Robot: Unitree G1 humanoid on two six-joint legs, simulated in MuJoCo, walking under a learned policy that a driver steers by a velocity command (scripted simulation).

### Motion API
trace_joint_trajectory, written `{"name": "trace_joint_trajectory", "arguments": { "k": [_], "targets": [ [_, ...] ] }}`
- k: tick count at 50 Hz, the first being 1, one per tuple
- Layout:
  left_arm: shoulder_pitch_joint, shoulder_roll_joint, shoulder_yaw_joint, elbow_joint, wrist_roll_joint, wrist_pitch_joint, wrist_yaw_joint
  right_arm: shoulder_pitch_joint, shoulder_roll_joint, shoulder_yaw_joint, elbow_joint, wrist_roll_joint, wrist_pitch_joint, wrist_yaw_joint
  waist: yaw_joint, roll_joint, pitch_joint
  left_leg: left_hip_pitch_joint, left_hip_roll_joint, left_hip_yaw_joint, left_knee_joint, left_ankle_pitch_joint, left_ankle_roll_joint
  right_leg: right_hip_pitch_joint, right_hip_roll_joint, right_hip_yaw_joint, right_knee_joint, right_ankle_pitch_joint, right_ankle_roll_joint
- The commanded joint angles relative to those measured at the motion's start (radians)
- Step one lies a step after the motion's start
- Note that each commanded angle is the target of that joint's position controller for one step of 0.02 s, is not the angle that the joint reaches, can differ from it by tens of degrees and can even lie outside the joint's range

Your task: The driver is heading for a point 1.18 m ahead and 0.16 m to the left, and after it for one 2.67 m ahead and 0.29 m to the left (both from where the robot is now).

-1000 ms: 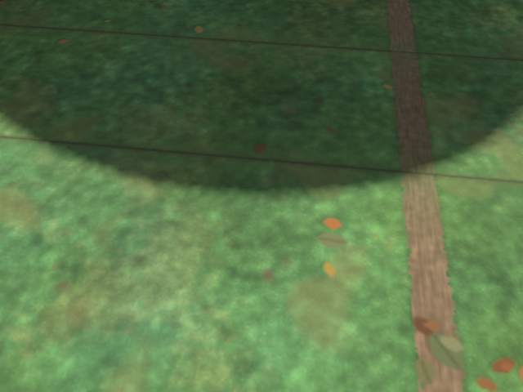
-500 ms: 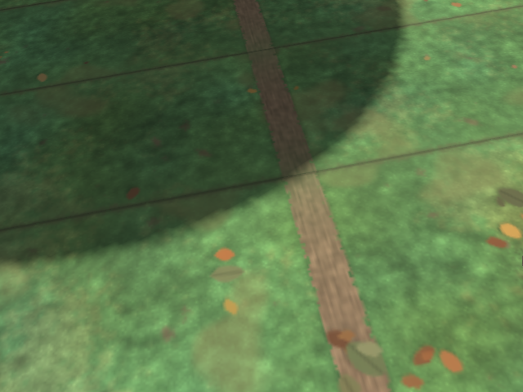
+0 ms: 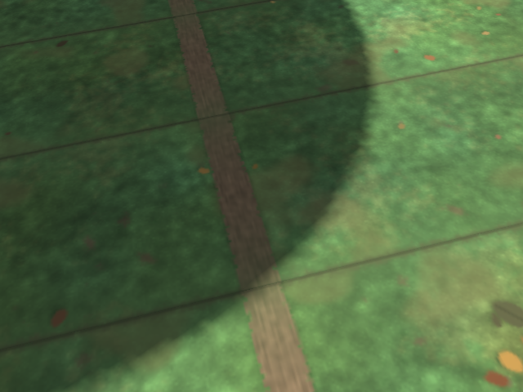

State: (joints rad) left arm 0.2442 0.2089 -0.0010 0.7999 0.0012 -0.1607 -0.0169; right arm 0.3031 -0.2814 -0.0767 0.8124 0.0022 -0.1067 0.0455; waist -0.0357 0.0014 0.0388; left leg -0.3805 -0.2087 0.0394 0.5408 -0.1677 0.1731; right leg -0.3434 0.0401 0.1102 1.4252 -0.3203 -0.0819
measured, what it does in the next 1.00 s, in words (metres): walks ahead: right foot, then left foot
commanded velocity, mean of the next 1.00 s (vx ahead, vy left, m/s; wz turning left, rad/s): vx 1.00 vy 0.00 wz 0.20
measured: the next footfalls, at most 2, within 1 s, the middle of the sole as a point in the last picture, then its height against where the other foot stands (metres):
right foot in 0.30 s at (339, 376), level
left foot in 0.74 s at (165, 298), level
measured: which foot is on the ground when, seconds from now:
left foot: down 0.00-0.28, up 0.30-0.72, down 0.74-1.00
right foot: up 0.00-0.28, down 0.30-0.76, up 0.78-1.00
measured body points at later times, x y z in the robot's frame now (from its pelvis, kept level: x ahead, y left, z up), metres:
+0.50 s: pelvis +0.44 -0.02 +0.02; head +0.44 -0.01 +0.47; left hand +0.34 +0.26 -0.10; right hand +0.72 -0.19 -0.05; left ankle +0.40 +0.09 -0.61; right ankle +0.47 -0.16 -0.72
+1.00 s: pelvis +0.81 +0.18 +0.02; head +0.82 +0.17 +0.47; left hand +0.92 +0.48 -0.06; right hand +0.88 -0.11 -0.11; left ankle +0.71 +0.29 -0.72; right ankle +0.94 +0.07 -0.62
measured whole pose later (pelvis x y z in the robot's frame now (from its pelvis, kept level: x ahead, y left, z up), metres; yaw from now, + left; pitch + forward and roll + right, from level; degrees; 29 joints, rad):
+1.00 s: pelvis +0.81 +0.18 +0.02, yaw +11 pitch +0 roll +4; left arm 0.19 0.32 0.06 0.69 -0.04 -0.03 -0.01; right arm 0.42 -0.30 -0.09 0.85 -0.01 -0.10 0.01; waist -0.06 -0.05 -0.01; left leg -0.04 0.02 0.19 0.38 -0.31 -0.04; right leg -0.79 -0.14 0.01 1.26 -0.19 -0.04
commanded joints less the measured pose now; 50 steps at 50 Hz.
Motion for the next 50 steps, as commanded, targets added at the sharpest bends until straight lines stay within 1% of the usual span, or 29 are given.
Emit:
{"name": "trace_joint_trajectory", "arguments": {
  "k": [1, 3, 6, 8, 11, 13, 14, 15, 16, 17, 18, 19, 20, 22, 24, 29, 33, 35, 36, 37, 38, 39, 40, 41, 42, 43, 45, 47, 50],
  "targets": [
    [-0.015, 0.104, 0.022, -0.14, 0.016, -0.034, 0.001, -0.008, -0.059, -0.001, -0.082, 0.001, -0.025, -0.003, 0.096, -0.135, -0.022, 0.225, 0.297, -0.655, -0.371, -0.182, 0.192, -0.371, -0.093, 0.076, -0.07, 0.037, 0.013],
    [-0.037, 0.099, 0.021, -0.173, 0.021, -0.015, 0.018, -0.008, -0.037, 0.01, -0.075, 0.026, -0.017, -0.013, 0.122, -0.095, 0.038, 0.042, 0.247, -0.547, -0.376, -0.108, 0.176, -0.329, -0.124, 0.023, -0.209, 0.031, 0.054],
    [-0.255, 0.06, 0.003, -0.273, 0.049, -0.017, 0.028, 0.038, -0.057, 0.006, -0.075, 0.042, -0.012, -0.043, 0.043, -0.037, 0.089, -0.192, 0.149, -0.401, -0.369, 0.086, 0.122, -0.118, -0.08, -0.077, -0.591, 0.325, 0.099],
    [-0.319, 0.04, 0.006, -0.31, 0.028, -0.014, 0.029, 0.107, -0.079, -0.002, -0.056, 0.049, -0.004, -0.044, -0.014, 0.022, 0.04, -0.226, 0.137, -0.409, -0.341, 0.058, 0.069, 0.066, -0.015, -0.095, -0.757, 0.487, 0.118],
    [-0.35, 0.12, 0.048, -0.342, -0.027, -0.006, 0.042, 0.15, -0.061, -0.002, -0.042, 0.062, 0.003, -0.046, -0.03, 0.09, 0.005, 0.006, 0.17, -0.509, -0.236, 0.014, 0.034, 0.08, 0.004, -0.024, -0.938, 0.434, 0.136],
    [-0.265, 0.187, 0.087, -0.334, -0.041, -0.018, 0.047, 0.132, -0.07, -0.009, -0.047, 0.051, 0.015, -0.048, 0.04, 0.104, -0.067, 0.16, 0.177, -0.514, -0.027, 0.287, -0.006, 0.154, 0.014, -0.026, -0.997, 0.323, 0.1],
    [-0.077, 0.215, 0.105, -0.304, -0.042, -0.022, 0.047, 0.086, -0.076, -0.009, -0.071, 0.033, 0.022, -0.044, 0.144, 0.119, -0.196, 0.143, 0.166, -0.476, 0.187, 0.397, -0.039, 0.35, -0.049, -0.002, -0.946, 0.286, 0.055],
    [0.189, 0.275, 0.12, -0.272, -0.034, -0.01, 0.057, 0.066, -0.01, 0.012, -0.111, -0.006, 0.025, -0.039, 0.238, 0.054, -0.391, -0.016, 0.147, -0.386, 0.516, 0.227, -0.058, 0.664, -0.241, 0.164, -0.849, 0.09, -0.019],
    [0.246, 0.332, 0.126, -0.224, -0.002, -0.007, 0.035, 0.255, 0.086, 0.052, -0.15, 0.056, 0.015, -0.031, 0.123, -0.447, -0.581, -0.349, 0.071, -0.297, 0.826, -0.414, -0.093, 0.969, -0.523, 0.787, -1.027, -0.315, -0.209],
    [0.199, 0.224, 0.114, -0.239, -0.003, 0.006, 0.034, 0.203, -0.006, 0.045, -0.137, 0.089, 0.026, -0.05, 0.152, -0.387, -0.431, -0.505, 0.196, -0.241, 0.94, -0.321, -0.089, 0.869, -0.489, 0.855, -1.103, -0.594, -0.166],
    [0.168, 0.164, 0.104, -0.223, -0.007, 0.022, 0.041, 0.068, -0.062, 0.033, -0.152, 0.065, 0.028, -0.052, 0.181, -0.26, -0.249, -0.557, 0.217, -0.194, 0.952, -0.235, -0.087, 0.73, -0.419, 0.666, -1.114, -0.457, -0.115],
    [0.152, 0.164, 0.101, -0.197, 0.004, 0.036, 0.038, -0.022, -0.049, 0.034, -0.172, 0.037, 0.026, -0.05, 0.169, -0.074, -0.142, -0.523, 0.246, -0.162, 0.925, -0.182, -0.091, 0.571, -0.368, 0.506, -1.125, -0.222, -0.091],
    [0.143, 0.162, 0.097, -0.169, 0.016, 0.038, 0.025, -0.091, -0.019, 0.038, -0.197, 0.02, 0.019, -0.047, 0.151, -0.011, -0.063, -0.504, 0.271, -0.153, 0.884, -0.157, -0.087, 0.447, -0.321, 0.402, -1.149, -0.088, -0.092],
    [0.103, 0.104, 0.081, -0.127, 0.012, 0.031, 0.008, -0.069, 0.03, 0.046, -0.21, 0.051, 0.028, -0.035, 0.072, -0.067, -0.017, -0.443, 0.31, -0.17, 0.837, -0.17, -0.084, 0.3, -0.282, 0.292, -1.202, -0.022, -0.105],
    [0.088, 0.081, 0.074, -0.091, -0.01, 0.026, -0.003, -0.079, 0.035, 0.05, -0.216, 0.053, 0.039, -0.027, 0.03, -0.069, 0.019, -0.453, 0.334, -0.181, 0.762, -0.159, -0.09, 0.229, -0.272, 0.211, -1.237, 0.03, -0.113],
    [0.111, 0.175, 0.087, -0.05, -0.018, 0.009, 0.005, -0.253, -0.005, 0.068, -0.271, 0.002, 0.018, -0.009, 0.03, 0.003, 0.087, -0.378, 0.357, -0.11, 0.395, 0.196, -0.112, 0.105, -0.232, 0.054, -1.319, 0.217, -0.114],
    [0.214, 0.243, 0.086, -0.009, -0.044, 0.019, 0.016, -0.393, -0.046, 0.058, -0.313, 0.017, -0.013, 0.007, 0.078, -0.009, 0.114, -0.142, 0.279, -0.061, 0.111, 0.264, -0.138, 0.147, -0.256, 0.023, -1.352, 0.285, -0.096],
    [0.246, 0.256, 0.076, 0.019, -0.032, 0.039, 0.017, -0.329, -0.107, 0.026, -0.311, 0.023, -0.019, 0.001, 0.027, -0.089, 0.036, -0.02, 0.218, -0.035, 0.054, 0.153, -0.125, 0.278, -0.27, 0.02, -1.196, 0.634, -0.065],
    [0.256, 0.266, 0.072, 0.033, -0.013, 0.051, 0.017, -0.189, -0.156, -0.004, -0.285, 0.024, -0.016, -0.008, -0.063, -0.121, -0.068, 0.185, 0.171, -0.002, 0.058, 0.071, -0.1, 0.263, -0.242, -0.009, -1.002, 0.843, -0.042],
    [0.222, 0.264, 0.063, 0.02, 0.0, 0.05, 0.02, 0.029, -0.192, -0.027, -0.241, 0.021, -0.004, -0.025, -0.191, -0.148, -0.184, 0.504, 0.233, -0.049, 0.124, 0.066, -0.087, 0.066, -0.208, -0.025, -0.717, 0.816, -0.001],
    [0.265, 0.131, 0.026, -0.02, 0.042, 0.037, 0.024, 0.225, -0.311, -0.053, -0.199, 0.004, 0.011, -0.049, -0.193, 0.091, -0.395, 0.802, 0.501, -0.378, 0.123, -0.078, -0.075, -0.149, -0.113, -0.033, -0.302, 0.22, 0.032],
    [0.43, 0.018, -0.001, -0.031, -0.052, 0.017, 0.02, 0.227, -0.322, -0.045, -0.187, -0.03, 0.007, -0.026, -0.089, 0.396, -0.634, 0.927, 0.676, -0.934, -0.187, -0.541, 0.071, -0.321, -0.033, 0.075, -0.015, -0.135, 0.029],
    [0.287, 0.133, 0.031, -0.034, -0.093, 0.021, 0.029, 0.192, -0.201, -0.023, -0.174, -0.01, 0.003, -0.019, -0.114, 0.24, -0.425, 0.803, 0.627, -0.894, -0.282, -0.643, 0.042, -0.464, -0.085, 0.067, 0.081, -0.086, 0.028],
    [0.152, 0.145, 0.038, -0.071, -0.09, 0.029, 0.035, 0.15, -0.144, -0.009, -0.146, 0.007, -0.002, -0.018, -0.119, 0.168, -0.236, 0.668, 0.605, -0.7, -0.26, -0.505, 0.015, -0.553, -0.121, 0.021, 0.092, -0.022, 0.029],
    [0.103, 0.129, 0.038, -0.08, -0.069, 0.043, 0.037, 0.094, -0.115, -0.002, -0.129, -0.005, -0.006, -0.016, -0.076, 0.064, -0.145, 0.506, 0.582, -0.55, -0.255, -0.308, 0.007, -0.518, -0.168, 0.005, 0.051, 0.028, 0.032],
    [0.09, 0.121, 0.046, -0.083, -0.048, 0.061, 0.033, 0.035, -0.067, 0.006, -0.115, -0.022, -0.011, -0.015, -0.026, 0.07, -0.093, 0.372, 0.537, -0.424, -0.269, -0.199, -0.002, -0.454, -0.2, 0.008, -0.009, 0.064, 0.03],
    [0.118, 0.063, 0.045, -0.091, -0.06, 0.107, 0.014, -0.048, -0.012, 0.011, -0.09, -0.02, -0.015, -0.017, 0.045, 0.129, -0.034, 0.236, 0.517, -0.248, -0.325, -0.097, -0.021, -0.385, -0.238, 0.016, -0.053, 0.052, 0.03],
    [0.074, 0.047, 0.043, -0.119, -0.05, 0.138, 0.011, -0.096, -0.02, 0.005, -0.077, -0.009, -0.019, -0.023, 0.072, 0.1, 0.041, 0.167, 0.523, -0.112, -0.377, 0.015, -0.034, -0.421, -0.255, 0.007, -0.086, 0.066, 0.037],
    [0.024, 0.066, 0.044, -0.161, -0.031, 0.144, -0.003, -0.134, -0.073, -0.008, -0.073, -0.018, -0.023, -0.044, 0.105, 0.067, 0.084, 0.147, 0.481, 0.067, -0.411, 0.1, -0.046, -0.436, -0.253, -0.016, -0.227, 0.256, 0.046]
  ]
}}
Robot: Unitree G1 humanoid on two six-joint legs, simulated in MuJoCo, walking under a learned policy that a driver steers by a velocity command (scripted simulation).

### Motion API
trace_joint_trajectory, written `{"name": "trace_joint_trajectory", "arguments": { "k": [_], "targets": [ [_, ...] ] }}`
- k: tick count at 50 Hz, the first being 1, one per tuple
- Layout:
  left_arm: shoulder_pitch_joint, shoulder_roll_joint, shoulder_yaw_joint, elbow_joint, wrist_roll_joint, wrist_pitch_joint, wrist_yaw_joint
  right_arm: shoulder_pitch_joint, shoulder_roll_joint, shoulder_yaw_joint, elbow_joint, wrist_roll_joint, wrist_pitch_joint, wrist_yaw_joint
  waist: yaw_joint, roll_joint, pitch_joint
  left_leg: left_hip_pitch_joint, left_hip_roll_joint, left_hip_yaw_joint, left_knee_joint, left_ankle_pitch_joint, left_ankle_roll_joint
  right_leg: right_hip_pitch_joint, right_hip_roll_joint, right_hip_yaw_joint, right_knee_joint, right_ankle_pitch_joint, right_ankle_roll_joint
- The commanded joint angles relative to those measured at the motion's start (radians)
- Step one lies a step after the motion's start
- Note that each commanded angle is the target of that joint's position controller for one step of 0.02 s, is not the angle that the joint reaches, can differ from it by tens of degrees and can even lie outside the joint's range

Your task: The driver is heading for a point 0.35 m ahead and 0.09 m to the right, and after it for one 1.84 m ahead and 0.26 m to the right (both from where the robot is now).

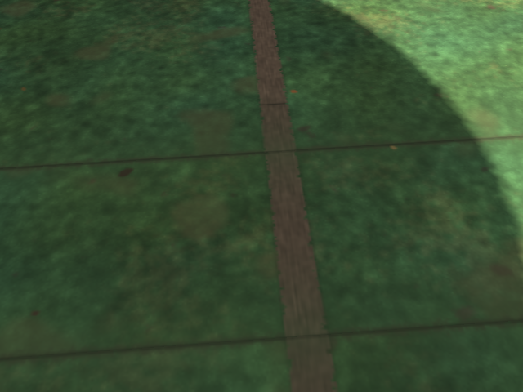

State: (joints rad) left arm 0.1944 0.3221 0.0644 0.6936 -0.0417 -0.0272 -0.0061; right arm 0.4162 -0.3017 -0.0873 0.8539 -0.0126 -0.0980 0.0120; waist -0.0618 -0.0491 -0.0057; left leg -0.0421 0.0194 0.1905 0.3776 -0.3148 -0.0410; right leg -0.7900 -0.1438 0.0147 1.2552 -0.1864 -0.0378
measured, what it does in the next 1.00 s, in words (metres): walks ahead: right foot, then left foot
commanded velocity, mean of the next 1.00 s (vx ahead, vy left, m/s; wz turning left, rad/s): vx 0.37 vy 0.00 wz -0.04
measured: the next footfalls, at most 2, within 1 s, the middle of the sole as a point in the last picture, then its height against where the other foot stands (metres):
right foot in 0.18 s outside the picture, level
left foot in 0.70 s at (284, 350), level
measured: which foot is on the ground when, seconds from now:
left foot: down 0.00-0.20, up 0.22-0.68, down 0.70-1.00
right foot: up 0.00-0.16, down 0.18-0.70, up 0.72-1.00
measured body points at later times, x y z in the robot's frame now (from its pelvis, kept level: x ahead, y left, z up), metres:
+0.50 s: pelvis +0.35 -0.07 +0.01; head +0.38 -0.11 +0.45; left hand +0.55 +0.14 -0.09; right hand +0.46 -0.39 -0.08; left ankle +0.57 +0.04 -0.66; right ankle +0.34 -0.11 -0.73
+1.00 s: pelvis +0.52 -0.11 +0.00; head +0.58 -0.10 +0.45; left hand +0.74 +0.14 -0.09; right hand +0.65 -0.41 -0.08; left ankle +0.61 -0.04 -0.73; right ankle +0.58 -0.28 -0.69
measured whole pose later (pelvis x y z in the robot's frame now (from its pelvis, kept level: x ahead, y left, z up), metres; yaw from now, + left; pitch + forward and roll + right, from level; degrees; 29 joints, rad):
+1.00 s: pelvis +0.52 -0.11 +0.00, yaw +0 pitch +3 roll -2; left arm 0.03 0.26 0.04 0.66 0.00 0.00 0.02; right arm 0.22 -0.31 -0.09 0.59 0.02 0.05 -0.04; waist -0.04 0.00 0.07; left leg -0.39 -0.16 -0.23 0.45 -0.08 0.06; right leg -0.52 0.07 0.20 0.80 -0.33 0.06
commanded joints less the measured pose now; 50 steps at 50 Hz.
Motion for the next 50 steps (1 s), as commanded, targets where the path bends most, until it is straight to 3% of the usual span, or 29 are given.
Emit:
{"name": "trace_joint_trajectory", "arguments": {
  "k": [1, 4, 6, 8, 9, 10, 11, 12, 13, 14, 15, 17, 20, 23, 26, 28, 30, 32, 33, 34, 35, 36, 37, 38, 39, 40, 43, 46, 50],
  "targets": [
    [0.048, -0.036, -0.021, -0.063, 0.013, 0.01, -0.023, -0.254, -0.075, -0.003, -0.115, -0.001, -0.032, -0.018, 0.133, 0.096, 0.136, -0.184, 0.233, -0.028, -0.264, 0.242, 0.155, 0.034, -0.061, 0.049, -0.137, 0.19, -0.007],
    [-0.045, -0.003, -0.015, -0.089, 0.015, 0.002, -0.053, -0.217, -0.155, -0.021, -0.108, 0.009, -0.028, -0.022, 0.101, 0.029, 0.147, -0.093, 0.222, 0.066, -0.273, 0.314, 0.126, 0.14, -0.019, -0.058, -0.348, 0.308, -0.05],
    [-0.031, 0.046, 0.006, -0.094, 0.006, 0.001, -0.06, -0.209, -0.221, -0.036, -0.111, 0.015, -0.009, -0.019, 0.124, 0.069, 0.106, 0.037, 0.231, 0.093, -0.164, 0.783, 0.112, 0.231, 0.062, -0.152, -0.398, 0.243, -0.085],
    [0.163, 0.137, 0.047, -0.061, -0.006, 0.014, -0.055, -0.227, -0.269, -0.05, -0.126, 0.034, 0.025, -0.018, 0.235, 0.141, -0.002, 0.091, 0.24, 0.096, 0.173, 1.242, 0.104, 0.456, 0.165, -0.222, -0.399, 0.081, -0.124],
    [0.391, 0.213, 0.088, 0.003, 0.005, 0.019, -0.047, -0.255, -0.255, -0.044, -0.142, 0.043, 0.029, -0.016, 0.336, 0.109, -0.11, -0.036, 0.217, 0.068, 0.488, 1.232, 0.085, 0.779, 0.21, -0.194, -0.496, 0.146, -0.162],
    [0.413, 0.248, 0.097, 0.038, 0.004, 0.026, -0.025, -0.239, -0.124, -0.008, -0.141, 0.035, 0.012, -0.012, 0.303, -0.109, -0.025, -0.286, 0.057, 0.023, 0.917, 0.325, 0.013, 0.91, 0.168, -0.014, -0.599, 0.275, -0.189],
    [0.264, 0.328, 0.086, -0.029, 0.039, 0.006, -0.027, -0.048, 0.03, 0.039, -0.213, 0.019, -0.029, 0.002, 0.047, -0.475, -0.16, -0.671, -0.132, -0.16, 1.312, -0.348, -0.017, 1.12, -0.027, 0.567, -0.729, 0.331, -0.399],
    [0.231, 0.261, 0.074, -0.104, 0.044, -0.017, -0.048, -0.095, -0.097, 0.036, -0.237, 0.027, -0.065, 0.004, 0.107, -0.26, -0.335, -0.688, -0.093, -0.349, 1.299, -0.281, 0.036, 1.131, -0.128, 0.832, -0.934, 0.075, -0.406],
    [0.211, 0.221, 0.067, -0.116, 0.043, -0.036, -0.055, -0.238, -0.149, 0.02, -0.26, 0.051, -0.072, -0.003, 0.124, -0.086, -0.202, -0.706, -0.07, -0.335, 1.213, -0.2, 0.062, 0.991, -0.127, 0.799, -0.989, 0.06, -0.354],
    [0.155, 0.207, 0.064, -0.113, 0.031, -0.05, -0.057, -0.283, -0.127, 0.023, -0.266, 0.037, -0.066, -0.019, 0.069, 0.094, -0.093, -0.685, -0.031, -0.329, 1.104, -0.136, 0.061, 0.826, -0.089, 0.711, -0.975, 0.126, -0.309],
    [0.097, 0.187, 0.058, -0.127, 0.03, -0.058, -0.053, -0.267, -0.122, 0.022, -0.255, 0.018, -0.049, -0.029, 0.026, 0.122, -0.071, -0.621, 0.004, -0.338, 1.04, -0.099, 0.047, 0.701, -0.062, 0.621, -0.937, 0.254, -0.295],
    [0.028, 0.149, 0.048, -0.146, 0.046, -0.053, -0.032, -0.222, -0.143, 0.008, -0.224, 0.012, -0.003, -0.029, -0.009, 0.106, -0.059, -0.497, 0.064, -0.33, 0.931, -0.066, 0.019, 0.536, -0.023, 0.438, -0.936, 0.475, -0.265],
    [0.067, 0.099, 0.024, -0.104, 0.043, -0.049, 0.011, -0.252, -0.065, 0.028, -0.208, -0.002, 0.024, -0.033, 0.024, 0.075, -0.068, -0.473, 0.057, -0.235, 0.738, 0.085, -0.012, 0.478, 0.047, 0.197, -0.909, 0.795, -0.214],
    [0.072, 0.053, 0.001, -0.073, 0.042, -0.029, 0.04, -0.284, -0.017, 0.049, -0.179, 0.006, 0.021, -0.017, 0.064, 0.01, -0.107, -0.449, 0.047, -0.197, 0.464, 0.352, -0.016, 0.561, 0.099, 0.053, -0.911, 0.72, -0.132],
    [0.089, 0.061, -0.001, -0.042, 0.065, -0.024, 0.049, -0.353, -0.035, 0.047, -0.182, 0.021, 0.007, 0.013, 0.124, -0.002, -0.075, -0.447, 0.037, -0.2, 0.3, 0.535, 0.005, 0.633, 0.048, 0.033, -0.925, 0.591, -0.1],
    [0.061, 0.082, 0.006, -0.033, 0.076, -0.02, 0.048, -0.362, -0.078, 0.03, -0.197, 0.03, 0.005, 0.03, 0.131, -0.025, -0.035, -0.505, 0.031, -0.21, 0.275, 0.458, 0.022, 0.692, 0.004, 0.034, -0.91, 0.574, -0.105],
    [0.031, 0.085, 0.011, -0.03, 0.07, -0.004, 0.051, -0.351, -0.105, 0.014, -0.215, 0.025, 0.005, 0.049, 0.125, -0.027, -0.01, -0.587, 0.03, -0.2, 0.268, 0.322, 0.043, 0.77, -0.037, 0.041, -0.855, 0.624, -0.117],
    [-0.003, 0.086, 0.015, -0.042, 0.058, 0.016, 0.061, -0.298, -0.107, 0.006, -0.223, 0.018, 0.005, 0.066, 0.107, -0.024, -0.009, -0.607, 0.009, -0.16, 0.255, 0.202, 0.067, 0.815, -0.056, 0.036, -0.762, 0.737, -0.122],
    [-0.028, 0.087, 0.017, -0.054, 0.054, 0.025, 0.068, -0.231, -0.109, 0.001, -0.213, 0.019, 0.005, 0.069, 0.08, -0.029, -0.029, -0.548, -0.02, -0.134, 0.237, 0.174, 0.083, 0.804, -0.046, 0.019, -0.683, 0.831, -0.113],
    [-0.066, 0.088, 0.017, -0.069, 0.051, 0.031, 0.075, -0.111, -0.119, -0.011, -0.188, 0.021, 0.003, 0.063, 0.02, -0.015, -0.072, -0.406, -0.054, -0.134, 0.172, 0.241, 0.118, 0.749, -0.005, -0.019, -0.543, 0.886, -0.081],
    [-0.097, 0.098, 0.018, -0.098, 0.056, 0.028, 0.078, 0.023, -0.177, -0.033, -0.176, 0.018, -0.001, 0.05, -0.051, 0.088, -0.137, -0.181, 0.018, -0.305, 0.099, 0.578, 0.191, 0.588, 0.092, -0.061, -0.276, 0.644, -0.02],
    [-0.037, 0.011, -0.003, -0.135, 0.098, 0.025, 0.055, 0.01, -0.239, -0.041, -0.191, 0.0, 0.0, 0.033, 0.048, 0.353, -0.169, 0.039, 0.215, -0.728, 0.055, 0.915, 0.355, 0.262, 0.339, -0.047, 0.03, -0.328, 0.067],
    [0.05, 0.029, -0.01, -0.119, 0.069, 0.014, 0.032, -0.054, -0.231, -0.04, -0.233, -0.022, 0.011, 0.022, 0.063, 0.346, -0.317, 0.185, 0.29, -0.974, -0.021, 0.652, 0.451, 0.138, 0.342, 0.149, 0.212, -0.447, 0.078],
    [0.006, 0.081, -0.003, -0.112, 0.046, 0.008, 0.017, -0.123, -0.188, -0.035, -0.274, -0.005, 0.025, 0.008, 0.046, 0.218, -0.274, 0.133, 0.272, -0.898, -0.028, 0.454, 0.409, 0.107, 0.279, 0.189, 0.22, -0.378, 0.066],
    [-0.073, 0.081, -0.002, -0.124, 0.051, 0.012, 0.015, -0.16, -0.147, -0.024, -0.294, 0.019, 0.043, -0.004, 0.04, 0.082, -0.197, 0.036, 0.22, -0.807, -0.045, 0.332, 0.354, 0.098, 0.249, 0.168, 0.173, -0.309, 0.063],
    [-0.119, 0.065, -0.004, -0.134, 0.064, 0.018, 0.017, -0.182, -0.131, -0.016, -0.307, 0.036, 0.06, -0.013, 0.053, 0.005, -0.14, -0.063, 0.179, -0.75, -0.07, 0.245, 0.315, 0.107, 0.223, 0.158, 0.083, -0.266, 0.061],
    [-0.125, 0.021, -0.006, -0.126, 0.051, 0.027, 0.016, -0.215, -0.133, -0.024, -0.328, 0.033, 0.096, -0.031, 0.079, 0.085, -0.075, -0.188, 0.062, -0.651, -0.096, 0.182, 0.246, 0.21, 0.225, 0.112, -0.241, -0.219, 0.076],
    [-0.12, 0.01, -0.003, -0.097, 0.045, 0.018, 0.027, -0.175, -0.174, -0.046, -0.323, 0.027, 0.121, -0.051, 0.06, 0.144, -0.127, -0.16, 0.055, -0.662, -0.065, 0.257, 0.242, 0.264, 0.246, 0.119, -0.394, -0.185, 0.105],
    [-0.136, 0.026, 0.009, -0.074, 0.037, 0.009, 0.03, -0.202, -0.178, -0.055, -0.34, 0.035, 0.146, -0.062, 0.039, 0.197, -0.132, -0.181, 0.034, -0.702, -0.052, 0.151, 0.207, 0.321, 0.251, 0.137, -0.515, -0.098, 0.111]
  ]
}}
Keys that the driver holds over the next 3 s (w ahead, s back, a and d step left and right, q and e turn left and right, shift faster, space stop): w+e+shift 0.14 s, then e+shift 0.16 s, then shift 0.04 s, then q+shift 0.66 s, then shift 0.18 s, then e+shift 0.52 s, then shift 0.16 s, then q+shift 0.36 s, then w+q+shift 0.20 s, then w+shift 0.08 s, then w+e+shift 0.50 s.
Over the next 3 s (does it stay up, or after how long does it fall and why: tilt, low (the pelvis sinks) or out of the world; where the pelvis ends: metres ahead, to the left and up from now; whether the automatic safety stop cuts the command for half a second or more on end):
stays up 0.99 -0.10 -0.02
